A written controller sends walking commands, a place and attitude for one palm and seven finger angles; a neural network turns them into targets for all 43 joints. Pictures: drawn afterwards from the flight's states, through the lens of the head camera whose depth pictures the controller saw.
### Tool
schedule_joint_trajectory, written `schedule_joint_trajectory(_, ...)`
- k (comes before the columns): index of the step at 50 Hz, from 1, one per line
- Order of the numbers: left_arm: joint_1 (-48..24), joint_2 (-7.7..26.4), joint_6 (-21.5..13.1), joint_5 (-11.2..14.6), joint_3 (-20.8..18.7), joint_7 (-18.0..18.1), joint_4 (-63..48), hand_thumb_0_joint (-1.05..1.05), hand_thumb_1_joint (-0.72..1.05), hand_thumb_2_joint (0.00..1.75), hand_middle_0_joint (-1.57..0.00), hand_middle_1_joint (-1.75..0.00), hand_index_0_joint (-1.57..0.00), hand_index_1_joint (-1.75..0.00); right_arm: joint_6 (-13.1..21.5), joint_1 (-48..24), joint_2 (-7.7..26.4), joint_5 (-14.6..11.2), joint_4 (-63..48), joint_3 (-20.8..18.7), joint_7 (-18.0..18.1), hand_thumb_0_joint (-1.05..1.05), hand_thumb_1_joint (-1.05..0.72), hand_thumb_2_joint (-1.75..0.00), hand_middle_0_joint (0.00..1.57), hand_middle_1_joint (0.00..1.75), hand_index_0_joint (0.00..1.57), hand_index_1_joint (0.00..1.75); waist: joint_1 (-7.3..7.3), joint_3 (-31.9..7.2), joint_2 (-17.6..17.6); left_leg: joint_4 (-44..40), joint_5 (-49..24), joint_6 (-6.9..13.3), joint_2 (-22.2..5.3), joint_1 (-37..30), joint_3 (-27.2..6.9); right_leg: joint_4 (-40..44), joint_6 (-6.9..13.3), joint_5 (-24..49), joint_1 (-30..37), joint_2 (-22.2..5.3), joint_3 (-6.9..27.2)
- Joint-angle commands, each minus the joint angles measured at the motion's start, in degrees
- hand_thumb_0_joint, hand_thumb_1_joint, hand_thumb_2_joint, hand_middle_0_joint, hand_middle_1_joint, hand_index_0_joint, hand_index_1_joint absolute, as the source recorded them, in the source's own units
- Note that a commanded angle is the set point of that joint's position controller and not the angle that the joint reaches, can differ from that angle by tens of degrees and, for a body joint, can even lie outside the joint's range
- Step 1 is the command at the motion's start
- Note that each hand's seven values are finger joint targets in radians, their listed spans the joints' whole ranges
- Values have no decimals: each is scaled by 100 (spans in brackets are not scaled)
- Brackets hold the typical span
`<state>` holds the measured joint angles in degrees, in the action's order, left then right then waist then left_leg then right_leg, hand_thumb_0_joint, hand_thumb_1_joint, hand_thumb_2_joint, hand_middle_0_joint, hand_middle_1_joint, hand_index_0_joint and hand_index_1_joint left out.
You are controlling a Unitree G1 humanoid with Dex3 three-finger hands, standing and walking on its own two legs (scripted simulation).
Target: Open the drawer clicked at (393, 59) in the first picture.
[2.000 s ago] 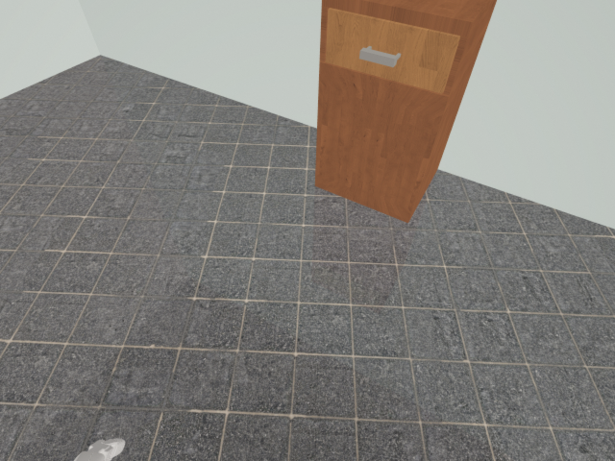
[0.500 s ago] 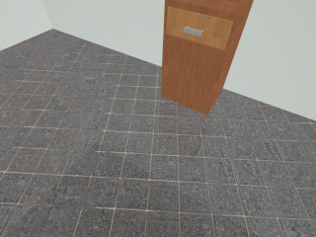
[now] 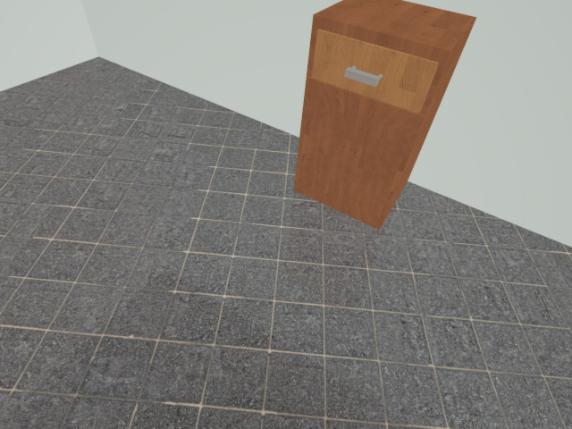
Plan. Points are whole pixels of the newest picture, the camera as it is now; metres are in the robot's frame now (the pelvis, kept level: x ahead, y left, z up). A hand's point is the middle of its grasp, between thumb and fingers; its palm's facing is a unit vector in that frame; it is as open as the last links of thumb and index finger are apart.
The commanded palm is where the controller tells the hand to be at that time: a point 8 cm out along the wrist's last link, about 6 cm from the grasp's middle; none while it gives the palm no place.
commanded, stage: walk to a spot facing it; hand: left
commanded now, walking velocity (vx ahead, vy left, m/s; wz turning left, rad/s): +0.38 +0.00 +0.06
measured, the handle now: (364, 74) +1.27 -0.22 -0.05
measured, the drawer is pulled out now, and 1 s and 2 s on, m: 0.00 0.00 0.00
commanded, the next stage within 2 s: turn to face it in 0.82 s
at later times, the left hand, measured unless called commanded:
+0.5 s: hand (216, 364) +0.27 +0.13 -0.17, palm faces +0.08 -0.98 -0.20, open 7.3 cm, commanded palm none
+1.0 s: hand (196, 326) +0.34 +0.18 -0.16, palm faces +0.23 -0.96 -0.16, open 7.4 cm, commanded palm none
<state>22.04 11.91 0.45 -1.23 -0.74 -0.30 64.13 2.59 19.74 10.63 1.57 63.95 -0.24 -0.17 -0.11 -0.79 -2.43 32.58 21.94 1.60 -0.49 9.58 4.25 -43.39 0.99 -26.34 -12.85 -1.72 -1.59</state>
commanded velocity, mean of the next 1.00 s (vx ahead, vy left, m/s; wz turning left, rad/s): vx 0.31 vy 0.00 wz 0.07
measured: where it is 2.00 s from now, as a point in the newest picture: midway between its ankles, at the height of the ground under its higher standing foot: (281, 376)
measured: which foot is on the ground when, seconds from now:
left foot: down 0.00-0.36, up 0.38-0.74, down 0.76-1.00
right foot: up 0.00-0.32, down 0.34-0.78, up 0.80-1.00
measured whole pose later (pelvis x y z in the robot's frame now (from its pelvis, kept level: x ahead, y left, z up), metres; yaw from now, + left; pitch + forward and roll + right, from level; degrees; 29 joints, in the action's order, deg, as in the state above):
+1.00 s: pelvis +0.37 +0.01 +0.02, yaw +10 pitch -1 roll +0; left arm 17.1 10.4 -0.4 -1.7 -2.9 -0.4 61.7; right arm 3.9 17.1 8.7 1.2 61.4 -2.2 1.2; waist 0.8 2.2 -2.1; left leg 22.2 12.4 2.6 -1.3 8.6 9.3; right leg -59.8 -1.6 -16.0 -30.2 -6.9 -4.6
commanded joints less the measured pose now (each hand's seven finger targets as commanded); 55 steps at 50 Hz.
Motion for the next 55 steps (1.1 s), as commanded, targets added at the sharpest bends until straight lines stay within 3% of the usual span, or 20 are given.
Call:
schedule_joint_trajectory(1,-1315,434,-339,-8,-183,-23,-882,0,90,90,-20,-30,-20,-30,164,1410,836,-35,125,-209,203,0,-90,-90,20,30,20,30,-478,1031,637,-1964,-2258,1229,-2121,-1399,-2587,-2149,12,13,-3165,-414,154)
schedule_joint_trajectory(4,-1071,171,-255,-7,-193,-95,-773,0,90,90,-20,-30,-20,-30,263,1179,598,-61,134,-198,240,0,-90,-90,20,30,20,30,-207,840,946,-2098,-2357,962,-1568,-1077,-1511,-1846,-117,678,-2745,-517,-73)
schedule_joint_trajectory(11,-1825,-98,-245,34,-210,-151,-1034,0,90,90,-20,-30,-20,-30,269,1364,398,-29,364,-229,255,0,-90,-90,20,30,20,30,-245,1087,1056,-2291,-2689,747,-1286,-528,-687,205,-39,1574,-1748,-292,-595)
schedule_joint_trajectory(13,-1544,11,-267,26,-269,-139,-970,0,90,90,-20,-30,-20,-30,251,1198,526,-27,375,-274,257,0,-90,-90,20,30,20,30,-53,887,1031,-1896,-3270,705,-1400,-526,-616,472,104,1542,-1088,-195,-569)
schedule_joint_trajectory(15,-415,239,-339,-13,-351,-95,-659,0,90,90,-20,-30,-20,-30,223,1093,599,-46,353,-312,234,0,-90,-90,20,30,20,30,468,257,629,-432,-4128,499,-1156,-424,-383,1012,215,1661,371,78,-725)
schedule_joint_trajectory(16,505,589,-428,-67,-456,-46,-390,0,90,90,-20,-30,-20,-30,218,1109,515,-81,299,-313,187,0,-90,-90,20,30,20,30,830,-218,274,967,-3440,281,-892,444,-258,1177,363,1632,1831,-270,-312)
schedule_joint_trajectory(17,1278,1287,-472,-105,-636,69,-212,0,90,90,-20,-30,-20,-30,249,1371,108,-163,111,-243,123,0,-90,-90,20,30,20,30,971,-1094,-1110,3104,-547,69,-102,1874,40,1828,886,1190,3069,-2022,2104)
schedule_joint_trajectory(18,1393,1492,-442,27,-636,86,-143,0,90,90,-20,-30,-20,-30,221,977,71,-155,-89,-245,130,0,-90,-90,20,30,20,30,894,-1054,-987,4457,1062,130,34,2484,-438,2661,1203,1038,2768,-2732,3403)
schedule_joint_trajectory(20,35,945,-427,28,-499,113,-477,0,90,90,-20,-30,-20,-30,126,544,56,-97,-184,-349,57,0,-90,-90,20,30,20,30,425,-26,-387,4811,118,179,-590,2580,-616,3166,1008,-790,885,-2450,2610)
schedule_joint_trajectory(22,-628,420,-463,-36,-324,155,-607,0,90,90,-20,-30,-20,-30,-59,537,-127,3,-136,-326,15,0,-90,-90,20,30,20,30,-15,579,-271,4355,-279,34,-852,2214,-565,3354,737,-452,-605,-2090,1395)
schedule_joint_trajectory(25,-768,377,-489,-74,-294,168,-585,0,90,90,-20,-30,-20,-30,-224,717,-223,6,-176,-341,-39,0,-90,-90,20,30,20,30,-314,580,-271,3448,-472,-134,-880,1736,-321,3546,613,-97,-1287,-1782,420)
schedule_joint_trajectory(34,-261,726,-457,-68,-374,88,-444,0,90,90,-20,-30,-20,-30,-72,-573,29,-9,-909,-366,-214,0,-90,-90,20,30,20,30,12,789,-113,639,-730,-126,-616,1285,316,3230,638,-31,-319,-1707,-115)
schedule_joint_trajectory(36,-183,686,-415,-49,-371,83,-416,0,90,90,-20,-30,-20,-30,-14,-256,150,3,-827,-381,-188,0,-90,-90,20,30,20,30,-163,705,206,-14,-781,-109,-422,346,531,2569,499,286,-506,-1524,-421)
schedule_joint_trajectory(37,-125,582,-398,-22,-339,61,-428,0,90,90,-20,-30,-20,-30,20,230,399,24,-677,-418,-146,0,-90,-90,20,30,20,30,-363,456,689,-419,-496,-30,-434,-459,329,1564,322,756,-742,-1191,-777)
schedule_joint_trajectory(38,-101,283,-399,21,-290,11,-573,0,90,90,-20,-30,-20,-30,71,865,948,85,-535,-542,-76,0,-90,-90,20,30,20,30,-603,169,1950,-1278,3,435,-1516,-1293,-1444,-225,-20,638,-1625,-541,-1211)
schedule_joint_trajectory(39,-506,225,-424,-1,-235,-15,-881,0,90,90,-20,-30,-20,-30,54,1351,1331,51,-420,-597,-2,0,-90,-90,20,30,20,30,-738,85,2356,-1981,-323,994,-2402,-1643,-2964,-1724,-137,-749,-2588,-60,-980)
schedule_joint_trajectory(40,-825,373,-406,-22,-248,16,-940,0,90,90,-20,-30,-20,-30,45,1226,1256,17,-377,-558,80,0,-90,-90,20,30,20,30,-722,57,1902,-1961,-379,1143,-2503,-1467,-3010,-2543,-65,-646,-2850,-305,-414)
schedule_joint_trajectory(42,-900,280,-401,-30,-298,-42,-799,0,90,90,-20,-30,-20,-30,119,543,819,-14,-543,-420,125,0,-90,-90,20,30,20,30,-425,361,906,-2025,-816,922,-2143,-821,-2168,-2727,-100,304,-2860,-637,-53)
schedule_joint_trajectory(45,-306,48,-257,-55,-272,-53,-489,0,90,90,-20,-30,-20,-30,215,51,491,-46,-524,-361,151,0,-90,-90,20,30,20,30,4,203,806,-2083,-1732,642,-1616,-286,-859,-2175,-238,989,-2103,-701,-133)
schedule_joint_trajectory(55,-785,-103,-51,-20,-308,-17,-663,0,90,90,-20,-30,-20,-30,36,64,610,-17,-243,-417,216,0,-90,-90,20,30,20,30,-39,587,1099,-1369,-3220,544,-1801,-292,434,157,-140,1341,-1244,-297,-448)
